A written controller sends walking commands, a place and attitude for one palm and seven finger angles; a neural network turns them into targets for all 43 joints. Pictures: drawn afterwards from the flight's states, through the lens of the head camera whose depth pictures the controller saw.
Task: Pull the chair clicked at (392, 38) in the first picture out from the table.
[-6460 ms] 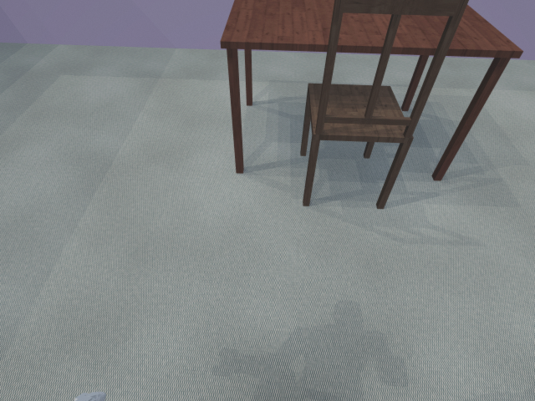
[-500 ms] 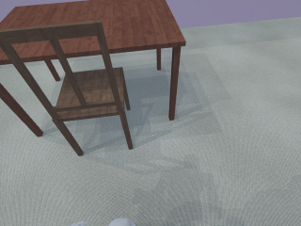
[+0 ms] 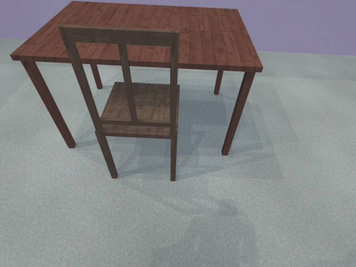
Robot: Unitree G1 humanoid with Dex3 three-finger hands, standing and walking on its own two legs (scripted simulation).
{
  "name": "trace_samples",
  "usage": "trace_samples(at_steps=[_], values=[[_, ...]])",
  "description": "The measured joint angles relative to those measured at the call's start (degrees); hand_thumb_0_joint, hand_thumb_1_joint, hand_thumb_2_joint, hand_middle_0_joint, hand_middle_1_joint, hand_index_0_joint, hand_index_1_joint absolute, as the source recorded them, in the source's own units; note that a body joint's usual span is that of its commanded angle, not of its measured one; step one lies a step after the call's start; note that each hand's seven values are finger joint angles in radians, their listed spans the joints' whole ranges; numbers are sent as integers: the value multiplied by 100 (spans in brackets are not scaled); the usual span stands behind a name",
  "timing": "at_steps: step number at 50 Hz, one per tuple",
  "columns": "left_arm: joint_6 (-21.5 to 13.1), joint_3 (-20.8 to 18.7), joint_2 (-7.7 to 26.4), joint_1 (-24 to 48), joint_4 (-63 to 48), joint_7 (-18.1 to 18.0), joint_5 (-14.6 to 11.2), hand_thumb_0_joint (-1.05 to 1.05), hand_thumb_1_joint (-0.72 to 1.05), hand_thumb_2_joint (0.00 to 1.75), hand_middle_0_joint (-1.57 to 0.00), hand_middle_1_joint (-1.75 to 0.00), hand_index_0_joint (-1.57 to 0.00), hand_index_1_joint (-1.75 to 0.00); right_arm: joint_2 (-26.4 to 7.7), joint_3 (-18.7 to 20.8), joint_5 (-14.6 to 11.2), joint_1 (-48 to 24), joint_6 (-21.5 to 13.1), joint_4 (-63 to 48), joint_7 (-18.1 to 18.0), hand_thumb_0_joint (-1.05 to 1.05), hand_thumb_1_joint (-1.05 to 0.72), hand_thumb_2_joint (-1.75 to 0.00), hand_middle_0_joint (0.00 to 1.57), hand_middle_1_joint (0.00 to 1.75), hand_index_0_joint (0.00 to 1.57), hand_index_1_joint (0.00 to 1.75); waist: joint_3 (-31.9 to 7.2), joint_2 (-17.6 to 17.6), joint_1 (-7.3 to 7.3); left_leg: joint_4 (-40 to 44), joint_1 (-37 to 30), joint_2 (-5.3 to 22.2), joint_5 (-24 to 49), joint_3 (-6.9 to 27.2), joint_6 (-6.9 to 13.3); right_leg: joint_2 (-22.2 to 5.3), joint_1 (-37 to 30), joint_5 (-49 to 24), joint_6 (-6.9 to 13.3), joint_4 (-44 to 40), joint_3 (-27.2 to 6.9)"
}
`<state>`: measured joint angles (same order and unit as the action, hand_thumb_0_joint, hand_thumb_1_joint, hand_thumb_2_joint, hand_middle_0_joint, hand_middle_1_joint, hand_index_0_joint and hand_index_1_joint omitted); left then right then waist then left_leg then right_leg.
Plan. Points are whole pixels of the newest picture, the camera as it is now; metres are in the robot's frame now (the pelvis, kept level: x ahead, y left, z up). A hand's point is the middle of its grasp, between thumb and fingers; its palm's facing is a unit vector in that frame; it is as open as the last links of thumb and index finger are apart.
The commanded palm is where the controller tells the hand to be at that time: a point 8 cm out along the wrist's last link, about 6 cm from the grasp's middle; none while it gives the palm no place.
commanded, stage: take the last steps up to it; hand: left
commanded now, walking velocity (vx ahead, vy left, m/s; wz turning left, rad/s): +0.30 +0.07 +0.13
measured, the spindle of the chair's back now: (129, 87) +0.77 +0.26 -0.06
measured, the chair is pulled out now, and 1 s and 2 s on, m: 0.00 0.00 0.00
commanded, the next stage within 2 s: come to a stop and stand still in 0.80 s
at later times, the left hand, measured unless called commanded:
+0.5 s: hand out of the picture +0.04 +0.21 -0.19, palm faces +0.20 -0.97 -0.14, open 7.4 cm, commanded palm none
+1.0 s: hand (107, 177) +0.42 +0.27 -0.17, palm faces +0.01 -0.98 -0.21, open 7.4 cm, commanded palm none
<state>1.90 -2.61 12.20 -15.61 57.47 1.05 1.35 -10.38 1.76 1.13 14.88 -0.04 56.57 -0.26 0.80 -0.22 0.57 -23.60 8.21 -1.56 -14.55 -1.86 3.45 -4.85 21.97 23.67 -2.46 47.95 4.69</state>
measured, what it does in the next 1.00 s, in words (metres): walks ahead: right foot, then left foot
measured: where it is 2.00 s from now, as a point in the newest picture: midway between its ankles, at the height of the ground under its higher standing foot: outside the picture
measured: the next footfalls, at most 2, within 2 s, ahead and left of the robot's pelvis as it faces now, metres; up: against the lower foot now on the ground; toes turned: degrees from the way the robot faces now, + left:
right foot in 0.10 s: +0.08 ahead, -0.13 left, +0.00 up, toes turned -5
left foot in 0.50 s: +0.24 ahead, +0.19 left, +0.00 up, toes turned +13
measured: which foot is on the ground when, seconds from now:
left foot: down 0.00-0.10, up 0.12-0.48, down 0.50-1.00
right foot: up 0.00-0.08, down 0.10-0.50, up 0.52-0.96, down 0.98-1.00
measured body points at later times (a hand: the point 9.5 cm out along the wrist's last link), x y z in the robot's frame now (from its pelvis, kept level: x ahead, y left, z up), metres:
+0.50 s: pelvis +0.14 +0.06 -0.02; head +0.16 +0.08 +0.43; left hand +0.03 +0.26 -0.18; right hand +0.22 -0.17 -0.16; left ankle +0.20 +0.18 -0.75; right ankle +0.04 -0.12 -0.74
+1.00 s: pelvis +0.31 +0.09 -0.02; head +0.34 +0.08 +0.43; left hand +0.41 +0.32 -0.16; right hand +0.26 -0.11 -0.18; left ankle +0.20 +0.18 -0.74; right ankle +0.38 +0.00 -0.75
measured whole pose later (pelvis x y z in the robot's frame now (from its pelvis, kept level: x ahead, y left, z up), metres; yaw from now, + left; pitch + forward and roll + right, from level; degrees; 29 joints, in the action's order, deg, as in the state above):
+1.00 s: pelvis +0.31 +0.09 -0.02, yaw +1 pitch -1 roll +1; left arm -1.6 -2.2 9.3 -7.4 57.2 -0.2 1.1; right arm -6.7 1.0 1.0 21.1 -1.9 64.4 -1.3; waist 3.5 0.5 -2.1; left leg -29.8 2.6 1.7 -25.1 -11.7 0.2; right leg -2.7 21.5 9.4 1.9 34.5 6.5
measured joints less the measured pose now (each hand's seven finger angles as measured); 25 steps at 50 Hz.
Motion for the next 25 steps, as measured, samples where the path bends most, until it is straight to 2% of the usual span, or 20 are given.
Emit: trace_samples(at_steps=[4, 5, 6, 8, 10, 12, 16, 19, 23, 25], values=[[-166, 42, -168, 68, -120, 13, 8, 1, 91, 89, -19, -30, -20, -30, -53, 32, 0, 352, 35, 226, 7, 0, -92, -89, 20, 30, 20, 30, -28, 104, -74, -346, 32, -63, -280, 67, -50, 141, -529, -293, 60, -1182, 90], [-254, 54, -169, 47, -179, 10, 23, 1, 91, 89, -19, -30, -20, -30, -42, 38, -18, 468, 40, 267, 10, 0, -92, -89, 20, 30, 20, 30, -57, 63, -72, -661, 159, -108, -500, 68, -55, 133, -727, -290, 113, -1606, 69], [-335, 53, -216, 64, -186, -14, 38, 1, 91, 89, -19, -30, -20, -30, -55, 53, -33, 534, 60, 332, 14, 0, -92, -89, 20, 30, 20, 30, -39, 111, -41, -1174, 352, -86, -847, 93, -58, 152, -727, -597, 187, -1613, 94], [-424, 78, -345, -3, -165, -53, 12, 1, 91, 89, -19, -30, -20, -30, -103, 93, 4, 612, 165, 466, 61, 0, -92, -89, 20, 30, 20, 30, -41, 264, -8, -2389, 841, -17, -1165, 195, -77, 198, -813, -636, 291, -1492, 234], [-472, 75, -413, -216, -90, -105, 0, 1, 91, 89, -20, -30, -20, -30, -119, 129, 37, 618, 229, 534, 127, 1, -92, -89, 20, 30, 20, 30, -120, 249, 32, -3296, 1328, 73, -897, 124, -121, 181, -1025, -623, 304, -1719, 247], [-477, 72, -449, -420, 60, -143, 0, 1, 91, 89, -20, -30, -20, -30, -121, 167, 52, 578, 223, 494, 169, 1, -91, -89, 19, 30, 20, 30, -173, 207, -10, -3677, 1736, 247, -431, 46, -213, 144, -1282, -722, 238, -2097, 267], [-489, 90, -492, -694, 370, -147, 5, 1, 91, 89, -20, -30, -20, -30, -84, 216, 31, 427, 162, 323, 216, 1, -91, -89, 19, 30, 20, 30, -155, 136, -77, -3403, 2220, 606, 219, -51, -362, 64, -1709, -844, 135, -2689, 359], [-513, 90, -498, -807, 519, -132, 16, 1, 91, 89, -20, -30, -20, -30, -42, 211, 18, 257, 119, 245, 253, 1, -91, -89, 19, 30, 19, 30, -67, 79, -8, -2632, 2241, 754, 361, -155, -408, -17, -1928, -784, 17, -2869, 421], [-496, 54, -457, -915, 632, -128, 28, 1, 91, 89, -20, -30, -20, -30, 5, 167, 4, -32, 40, 167, 289, 0, -91, -89, 19, 30, 19, 30, 68, 10, 171, -1621, 1911, 747, 246, -317, -341, -155, -2078, -442, -208, -2680, 468], [-448, 20, -431, -1019, 669, -123, 18, 1, 91, 89, -20, -30, -20, -30, 4, 132, 17, -141, -84, 74, 279, 0, -91, -89, 19, 30, 19, 30, 102, -17, 207, -1053, 1512, 675, 255, -402, -286, -256, -1985, -48, -235, -2166, 417]])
